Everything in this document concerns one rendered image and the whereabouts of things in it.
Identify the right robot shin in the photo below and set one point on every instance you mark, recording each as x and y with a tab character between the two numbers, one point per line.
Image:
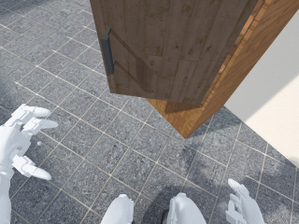
169	221

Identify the robot left forearm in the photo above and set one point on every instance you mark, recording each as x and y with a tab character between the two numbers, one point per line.
5	203

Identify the handle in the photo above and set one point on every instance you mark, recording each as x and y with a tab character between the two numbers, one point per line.
105	42

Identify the robot right hand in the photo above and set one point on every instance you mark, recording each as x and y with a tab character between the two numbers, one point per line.
248	210

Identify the cupboard door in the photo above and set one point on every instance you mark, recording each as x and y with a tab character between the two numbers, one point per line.
168	50

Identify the robot left hand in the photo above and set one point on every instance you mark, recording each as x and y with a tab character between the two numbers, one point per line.
11	138

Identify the left robot thigh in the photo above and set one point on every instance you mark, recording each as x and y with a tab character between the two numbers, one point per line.
121	211

